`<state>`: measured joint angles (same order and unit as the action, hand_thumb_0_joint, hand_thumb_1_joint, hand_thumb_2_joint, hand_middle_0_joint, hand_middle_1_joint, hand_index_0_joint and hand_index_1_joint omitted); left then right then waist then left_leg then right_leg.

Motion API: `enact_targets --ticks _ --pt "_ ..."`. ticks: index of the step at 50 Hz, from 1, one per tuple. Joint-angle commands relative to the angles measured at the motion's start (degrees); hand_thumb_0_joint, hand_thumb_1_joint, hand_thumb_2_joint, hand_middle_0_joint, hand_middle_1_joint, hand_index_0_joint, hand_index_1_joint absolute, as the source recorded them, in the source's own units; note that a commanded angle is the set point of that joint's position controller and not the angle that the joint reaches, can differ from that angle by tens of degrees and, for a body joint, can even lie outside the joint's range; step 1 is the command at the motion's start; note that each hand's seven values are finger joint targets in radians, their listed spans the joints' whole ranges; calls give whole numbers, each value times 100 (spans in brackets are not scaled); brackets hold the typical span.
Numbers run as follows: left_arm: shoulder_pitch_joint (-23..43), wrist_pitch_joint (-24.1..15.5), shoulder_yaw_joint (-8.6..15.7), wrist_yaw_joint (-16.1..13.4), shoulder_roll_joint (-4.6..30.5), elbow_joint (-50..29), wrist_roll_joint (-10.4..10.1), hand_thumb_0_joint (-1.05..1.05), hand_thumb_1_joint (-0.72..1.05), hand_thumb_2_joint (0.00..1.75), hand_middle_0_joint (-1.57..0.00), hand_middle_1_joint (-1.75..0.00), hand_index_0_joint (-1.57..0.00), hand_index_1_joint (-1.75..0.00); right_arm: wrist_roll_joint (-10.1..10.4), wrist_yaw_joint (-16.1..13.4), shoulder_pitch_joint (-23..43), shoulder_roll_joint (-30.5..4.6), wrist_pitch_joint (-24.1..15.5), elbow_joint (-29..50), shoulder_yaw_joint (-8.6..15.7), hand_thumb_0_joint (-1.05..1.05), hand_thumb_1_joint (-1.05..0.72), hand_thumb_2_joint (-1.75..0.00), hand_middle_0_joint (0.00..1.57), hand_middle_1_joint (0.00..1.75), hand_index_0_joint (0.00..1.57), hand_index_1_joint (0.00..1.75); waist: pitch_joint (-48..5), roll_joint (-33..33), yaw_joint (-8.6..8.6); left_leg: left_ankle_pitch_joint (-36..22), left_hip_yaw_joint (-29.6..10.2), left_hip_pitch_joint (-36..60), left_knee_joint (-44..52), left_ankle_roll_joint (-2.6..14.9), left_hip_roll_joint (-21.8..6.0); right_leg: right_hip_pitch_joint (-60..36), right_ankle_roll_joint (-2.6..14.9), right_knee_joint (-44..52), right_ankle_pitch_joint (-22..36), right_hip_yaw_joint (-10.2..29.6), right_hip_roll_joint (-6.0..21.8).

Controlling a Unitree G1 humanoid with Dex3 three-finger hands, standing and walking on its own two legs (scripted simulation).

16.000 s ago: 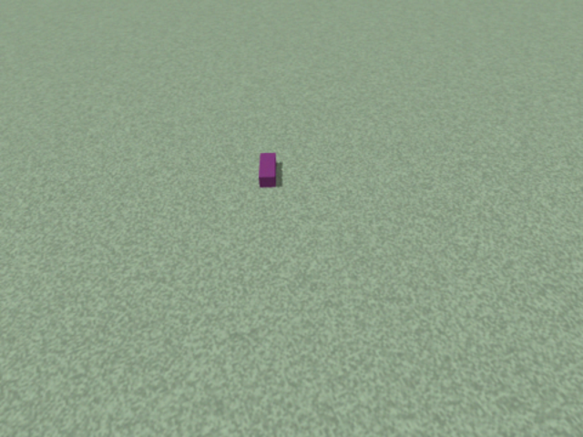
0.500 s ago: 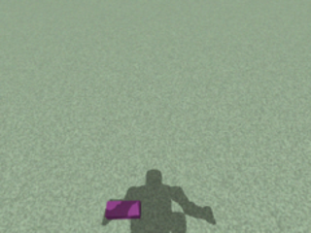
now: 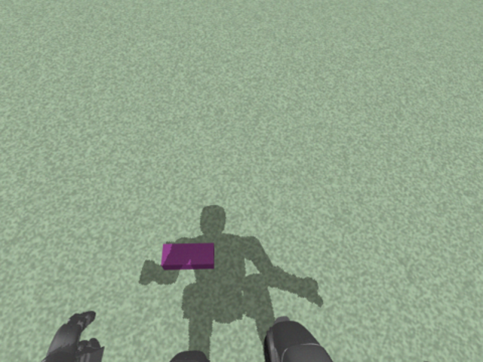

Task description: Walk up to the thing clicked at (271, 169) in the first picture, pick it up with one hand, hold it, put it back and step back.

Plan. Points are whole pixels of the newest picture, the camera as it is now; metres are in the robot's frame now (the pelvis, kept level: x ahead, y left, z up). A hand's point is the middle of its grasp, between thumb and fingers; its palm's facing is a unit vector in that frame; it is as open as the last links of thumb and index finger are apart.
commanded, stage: walk up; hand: left
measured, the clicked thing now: (188, 256) +0.49 +0.18 -0.72
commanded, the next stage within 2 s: none
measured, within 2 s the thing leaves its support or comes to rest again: neither
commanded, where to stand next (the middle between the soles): +0.10 -0.06 m, yaw +0 degrees
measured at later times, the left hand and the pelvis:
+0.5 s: hand out of the picture +0.00 +0.23 -0.13, palm faces -0.08 -0.91 -0.40, open 7.4 cm; pelvis -0.11 -0.03 +0.00, yaw -5 degrees
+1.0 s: hand out of the picture -0.16 +0.22 -0.15, palm faces -0.01 -0.94 -0.33, open 7.4 cm; pelvis -0.24 -0.05 +0.01, yaw -2 degrees
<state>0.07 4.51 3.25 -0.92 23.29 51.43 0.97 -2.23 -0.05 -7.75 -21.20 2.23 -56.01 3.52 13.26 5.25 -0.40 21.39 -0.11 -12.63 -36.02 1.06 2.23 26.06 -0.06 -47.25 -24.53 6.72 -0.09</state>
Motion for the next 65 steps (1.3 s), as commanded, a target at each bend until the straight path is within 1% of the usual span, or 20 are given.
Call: enact_targets --ticks 1,4,12,18,20,21,22,26,32,37,39,40,41,44,49,53,55,56,60,65 --pt "-132 -23 319 -140 1093 -412 63 0 90 90 -20 -30 -20 -30 3 -182 218 -1914 -171 653 454 0 -90 -90 20 30 20 30 -1288 -1395 -69 -3719 -2176 -82 1570 1411 -2326 39 44 -2402 -1050 657 -591" --pt "-725 -31 356 -88 1031 -373 -22 0 90 90 -20 -30 -20 -30 12 -271 326 -1489 -218 751 352 0 -90 -90 20 30 20 30 -1391 -1114 260 -4270 -1237 1059 939 963 -1583 695 20 -2543 -304 643 -681" --pt "-547 -130 385 -23 852 -772 42 0 90 90 -20 -30 -20 -30 96 -326 -417 -1558 -195 825 392 0 -90 -90 20 30 20 30 -1648 -1320 -242 -4441 -1275 1627 616 1239 -1803 95 -234 -473 -504 73 -305" --pt "-1500 -174 459 72 818 -427 105 0 90 90 -20 -30 -20 -30 134 -221 314 -1683 -90 1165 378 0 -90 -90 20 30 20 30 -1932 -1404 235 -2974 -1013 253 156 850 -1664 -1672 95 1973 991 -537 -54" --pt "-1501 -237 577 65 1323 -529 182 0 90 90 -20 -30 -20 -30 238 -200 453 -1363 -84 1286 263 0 -90 -90 20 30 20 30 -1765 -307 299 -1590 -639 -837 -723 252 -758 -1988 538 2233 2385 807 731" --pt "-1175 -222 651 94 1708 -666 99 0 90 90 -20 -30 -20 -30 274 -254 516 -1069 -78 1332 197 0 -90 -90 20 30 20 30 -1448 873 335 856 -129 -1364 -1819 -59 266 -1480 1296 2622 3098 1835 1727" --pt "-823 -257 653 77 1889 -889 153 0 90 90 -20 -30 -20 -30 281 -326 374 -1198 -36 1231 283 0 -90 -90 20 30 20 30 -1249 1153 349 1857 -547 -1037 -3097 -105 211 -511 1889 2789 3279 2502 2323" --pt "-245 -239 516 0 1129 -1161 143 0 90 90 -20 -30 -20 -30 278 -279 -178 -1237 -59 944 212 0 -90 -90 20 30 20 30 -980 285 -41 932 -846 -1250 -3483 -116 412 -808 1115 2249 3554 531 1039" --pt "-970 -149 556 -36 983 -1407 232 0 90 90 -20 -30 -20 -30 188 -403 -387 -1107 -231 1073 153 0 -90 -90 20 30 20 30 -1794 613 341 1066 -304 -1567 -1338 -304 -19 -2888 1333 1625 4347 599 1189" --pt "-949 -23 467 42 1024 -1446 70 0 90 90 -20 -30 -20 -30 21 -299 -872 -1167 -278 856 300 0 -90 -90 20 30 20 30 -1905 134 50 -1173 91 313 1641 -7 -69 -1717 733 975 2593 445 937" --pt "-984 -41 378 58 669 -1454 16 0 90 90 -20 -30 -20 -30 -128 -245 -385 -2010 -272 1026 471 0 -90 -90 20 30 20 30 -1537 -1837 137 -1290 -2772 793 1973 912 -2111 650 169 -496 -710 -281 -432" --pt "-414 -46 546 -31 1034 -1466 140 0 90 90 -20 -30 -20 -30 -73 -235 -286 -2332 -268 1127 556 0 -90 -90 20 30 20 30 -1253 -2002 -262 -1225 -3403 -792 2104 1656 -2937 -107 52 -1728 -1385 253 -314" --pt "-528 -44 587 -8 1216 -1383 131 0 90 90 -20 -30 -20 -30 -39 -302 192 -2101 -352 1207 520 0 -90 -90 20 30 20 30 -1014 -1714 12 -1442 -3223 -1010 2026 1730 -2967 -332 77 -2342 -1015 666 -86" --pt "-1329 -92 564 71 989 -919 1 0 90 90 -20 -30 -20 -30 -55 -282 448 -1375 -390 1255 279 0 -90 -90 20 30 20 30 -1062 -1102 446 -2508 -1009 -212 1437 976 -1544 86 93 -2396 -242 538 -579" --pt "-1050 -383 376 165 872 -801 -19 0 90 90 -20 -30 -20 -30 -15 -112 -148 -1361 -357 1074 320 0 -90 -90 20 30 20 30 -1307 -1774 -170 -177 -834 837 1402 958 -1248 -311 -190 415 -409 -305 -154" --pt "-1819 -679 446 16 867 -104 47 0 90 90 -20 -30 -20 -30 5 -17 -99 -1330 -129 1030 271 0 -90 -90 20 30 20 30 -1421 -1397 163 -736 -395 -205 -10 663 -1005 -2219 16 3116 653 -652 -238" --pt "-1668 -806 537 -36 1495 -137 184 0 90 90 -20 -30 -20 -30 134 1 -168 -645 -139 1213 47 0 -90 -90 20 30 20 30 -1140 504 103 955 -245 -2055 -1169 -23 -122 -2623 497 3210 803 2136 1322" --pt "-1303 -770 572 -40 1930 -333 188 0 90 90 -20 -30 -20 -30 110 -82 147 -1088 -118 1205 183 0 -90 -90 20 30 20 30 -858 281 321 1388 -830 -1350 -1570 -77 -308 -914 1315 3326 -104 2823 2180" --pt "-863 -834 457 -40 1328 -312 95 0 90 90 -20 -30 -20 -30 195 19 -127 -1145 -188 825 236 0 -90 -90 20 30 20 30 -602 267 29 526 -864 -1311 -1580 -132 -274 -1330 997 2943 1031 1126 1379" --pt "-1397 -835 462 -28 1339 -194 72 0 90 90 -20 -30 -20 -30 98 79 103 -1011 -284 817 189 0 -90 -90 20 30 20 30 -898 646 351 488 -343 -1122 -282 -170 -273 -1995 951 2519 2470 664 1336"
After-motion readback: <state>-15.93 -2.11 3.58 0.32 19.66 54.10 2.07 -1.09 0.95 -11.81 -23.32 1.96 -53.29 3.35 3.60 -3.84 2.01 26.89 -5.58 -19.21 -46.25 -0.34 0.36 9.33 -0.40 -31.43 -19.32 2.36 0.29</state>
